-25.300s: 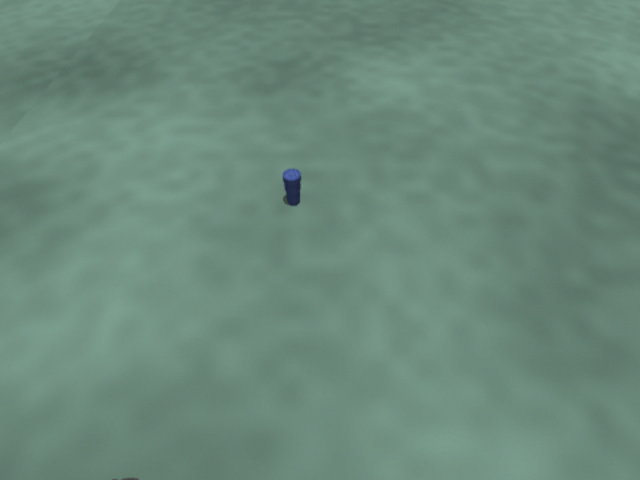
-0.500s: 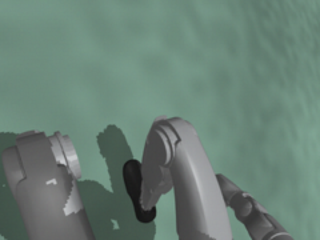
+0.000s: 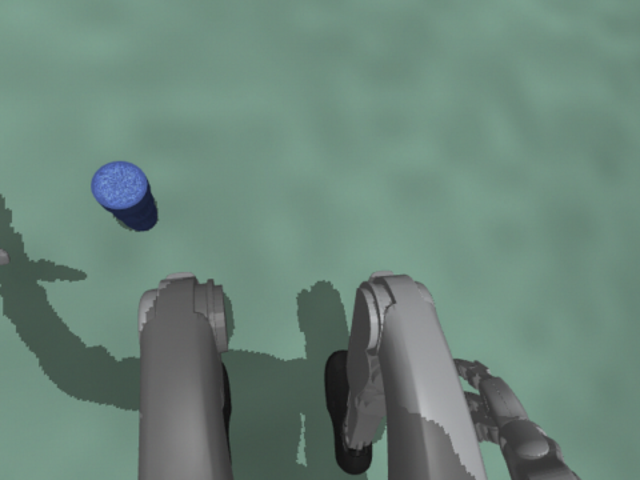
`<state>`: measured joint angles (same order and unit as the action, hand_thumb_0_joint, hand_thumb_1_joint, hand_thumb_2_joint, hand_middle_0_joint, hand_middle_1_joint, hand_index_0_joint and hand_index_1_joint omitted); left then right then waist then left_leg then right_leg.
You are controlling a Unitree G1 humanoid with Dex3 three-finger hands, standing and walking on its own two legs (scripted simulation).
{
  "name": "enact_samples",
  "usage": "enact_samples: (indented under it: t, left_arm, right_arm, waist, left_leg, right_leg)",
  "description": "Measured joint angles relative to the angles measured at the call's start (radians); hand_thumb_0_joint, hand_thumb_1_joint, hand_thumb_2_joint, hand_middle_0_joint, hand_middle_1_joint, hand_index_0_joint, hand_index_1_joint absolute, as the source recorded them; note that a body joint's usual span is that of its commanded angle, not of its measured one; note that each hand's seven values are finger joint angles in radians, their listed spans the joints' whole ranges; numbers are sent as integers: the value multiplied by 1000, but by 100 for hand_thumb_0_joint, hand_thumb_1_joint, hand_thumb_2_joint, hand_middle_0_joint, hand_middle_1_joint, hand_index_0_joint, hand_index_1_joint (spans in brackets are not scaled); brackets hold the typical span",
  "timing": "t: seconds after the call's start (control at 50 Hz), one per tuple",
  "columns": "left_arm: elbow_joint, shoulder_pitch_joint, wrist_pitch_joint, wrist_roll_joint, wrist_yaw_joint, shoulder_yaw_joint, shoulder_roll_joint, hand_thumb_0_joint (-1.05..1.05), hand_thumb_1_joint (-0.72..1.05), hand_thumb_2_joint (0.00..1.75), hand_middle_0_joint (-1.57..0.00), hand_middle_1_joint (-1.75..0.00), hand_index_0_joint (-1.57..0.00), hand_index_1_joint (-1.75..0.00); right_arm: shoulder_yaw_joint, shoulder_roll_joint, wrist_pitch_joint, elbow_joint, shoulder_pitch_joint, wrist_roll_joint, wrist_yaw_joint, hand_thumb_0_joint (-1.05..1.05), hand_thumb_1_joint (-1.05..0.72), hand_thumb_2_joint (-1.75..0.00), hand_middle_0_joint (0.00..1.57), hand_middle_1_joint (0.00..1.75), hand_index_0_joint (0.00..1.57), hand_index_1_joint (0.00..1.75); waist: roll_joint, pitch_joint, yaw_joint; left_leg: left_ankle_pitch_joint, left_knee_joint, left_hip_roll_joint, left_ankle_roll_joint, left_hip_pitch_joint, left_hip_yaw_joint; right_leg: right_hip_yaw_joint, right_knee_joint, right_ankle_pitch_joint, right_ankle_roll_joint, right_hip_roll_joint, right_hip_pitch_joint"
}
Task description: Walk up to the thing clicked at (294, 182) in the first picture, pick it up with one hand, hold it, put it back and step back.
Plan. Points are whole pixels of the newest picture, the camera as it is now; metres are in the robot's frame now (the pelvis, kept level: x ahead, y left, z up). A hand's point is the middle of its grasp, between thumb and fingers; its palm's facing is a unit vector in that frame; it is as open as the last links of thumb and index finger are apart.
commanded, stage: home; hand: left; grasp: from the side
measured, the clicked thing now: (132, 203) +0.46 +0.29 -0.27
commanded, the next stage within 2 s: none
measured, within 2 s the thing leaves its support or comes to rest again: neither
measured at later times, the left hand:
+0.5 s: hand out of the picture +0.26 +0.33 +0.12, palm faces +0.32 -0.82 -0.47, open 17.0 cm
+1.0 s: hand out of the picture +0.24 +0.23 +0.31, palm faces +0.26 -0.91 -0.33, open 17.2 cm
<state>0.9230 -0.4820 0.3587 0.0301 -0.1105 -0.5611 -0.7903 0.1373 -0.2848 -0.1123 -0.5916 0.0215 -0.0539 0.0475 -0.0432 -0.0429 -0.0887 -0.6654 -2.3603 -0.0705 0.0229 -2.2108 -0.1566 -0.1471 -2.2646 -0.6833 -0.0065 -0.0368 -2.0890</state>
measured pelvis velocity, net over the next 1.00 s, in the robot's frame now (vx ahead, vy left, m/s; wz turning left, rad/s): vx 0.10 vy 0.02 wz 0.17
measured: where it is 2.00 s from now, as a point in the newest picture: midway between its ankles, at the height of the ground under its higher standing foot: (283, 439)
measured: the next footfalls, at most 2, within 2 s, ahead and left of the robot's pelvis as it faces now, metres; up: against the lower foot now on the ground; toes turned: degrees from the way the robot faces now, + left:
none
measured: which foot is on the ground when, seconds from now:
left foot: down 0.00-1.00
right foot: down 0.00-1.00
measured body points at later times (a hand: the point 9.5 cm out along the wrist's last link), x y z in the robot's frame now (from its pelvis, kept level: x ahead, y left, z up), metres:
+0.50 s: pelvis +0.04 -0.01 +0.22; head +0.18 +0.04 +0.64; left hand +0.24 +0.37 +0.15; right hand +0.26 -0.23 +0.12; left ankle +0.09 +0.12 -0.32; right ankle +0.11 -0.12 -0.32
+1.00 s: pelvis +0.10 +0.02 +0.36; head +0.12 +0.02 +0.81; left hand +0.23 +0.27 +0.33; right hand +0.29 -0.20 +0.28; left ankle +0.09 +0.12 -0.32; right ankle +0.10 -0.12 -0.32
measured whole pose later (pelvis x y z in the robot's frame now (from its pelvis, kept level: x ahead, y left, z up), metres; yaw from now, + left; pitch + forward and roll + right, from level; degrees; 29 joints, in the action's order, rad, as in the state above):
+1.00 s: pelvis +0.10 +0.02 +0.36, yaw +10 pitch +11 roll -2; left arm -0.01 0.45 -0.28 -0.02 0.18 0.03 -0.23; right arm 0.04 -0.20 0.04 -0.48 0.30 0.04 -0.18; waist 0.06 -0.17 -0.04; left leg -0.49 -1.02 -0.03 0.01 -0.71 -0.01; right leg -0.04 -0.96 -0.50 -0.01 0.00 -0.64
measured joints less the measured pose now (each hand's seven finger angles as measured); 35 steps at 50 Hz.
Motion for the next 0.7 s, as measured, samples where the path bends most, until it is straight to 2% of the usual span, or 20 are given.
enact_samples:
  t: [0.04, 0.08, 0.16, 0.22, 0.3, 0.44, 0.58, 0.7]
  left_arm:
    - [-16, 22, -46, -1, 20, 6, -2, -1, -50, 9, -7, -7, -7, -6]
    - [-64, 54, -96, -2, 38, 25, 28, -1, -48, 10, -7, -7, -7, -7]
    - [-231, 170, -195, -7, 72, 96, 142, -1, -46, 11, -7, -7, -6, -7]
    - [-394, 287, -263, -8, 100, 152, 233, -1, -46, 11, -7, -7, -6, -7]
    - [-510, 388, -331, -8, 144, 217, 308, -1, -44, 11, -7, -7, -7, -7]
    - [-530, 481, -405, -13, 221, 273, 353, -1, -45, 11, -7, -7, -7, -7]
    - [-515, 550, -476, -23, 256, 359, 421, 0, -47, 10, -6, -7, -6, -6]
    - [-597, 645, -538, -32, 279, 438, 486, 0, -47, 9, -6, -6, -6, -6]
  right_arm:
    - [-28, 0, -13, -3, 16, 12, -3, 0, -92, -91, 20, 30, 20, 30]
    - [-60, -1, -22, -6, 38, 26, -5, 0, -91, -91, 20, 30, 20, 30]
    - [-104, 3, -38, -8, 63, 61, -10, 0, -91, -90, 20, 30, 20, 30]
    - [-121, 15, -39, 13, 68, 87, -28, 1, -91, -90, 20, 30, 20, 30]
    - [-124, 36, -20, 40, 66, 106, -64, 1, -90, -90, 20, 30, 20, 30]
    - [-126, 46, 42, 57, 76, 103, -128, 1, -90, -90, 20, 30, 20, 30]
    - [-132, 28, 99, 70, 109, 99, -156, 1, -90, -90, 20, 30, 20, 30]
    - [-121, 43, 117, 74, 168, 102, -181, 1, -90, -90, 20, 30, 20, 30]
  waist:
    - [19, -15, 13]
    - [35, -32, 31]
    - [58, -63, 62]
    - [63, -71, 70]
    - [49, -73, 64]
    - [39, -120, 53]
    - [57, -136, 49]
    - [58, -127, 46]
  left_leg:
    - [2, 28, -2, 2, 10, 16]
    - [5, 62, -1, 3, 24, 35]
    - [10, 154, -1, 2, 86, 67]
    - [15, 247, -3, -3, 171, 81]
    - [29, 396, 0, -14, 320, 95]
    - [52, 644, 13, -29, 596, 101]
    - [78, 854, 22, -27, 859, 111]
    - [109, 1033, 26, -25, 1085, 121]
  right_leg:
    - [14, 18, 0, -1, 1, 2]
    - [29, 42, -1, -1, 5, 9]
    - [55, 116, 1, -1, 9, 55]
    - [65, 202, 7, 3, 8, 130]
    - [74, 339, 18, 12, 11, 268]
    - [73, 580, 35, 23, 21, 544]
    - [77, 797, 64, 17, 26, 810]
    - [84, 982, 101, 12, 28, 1036]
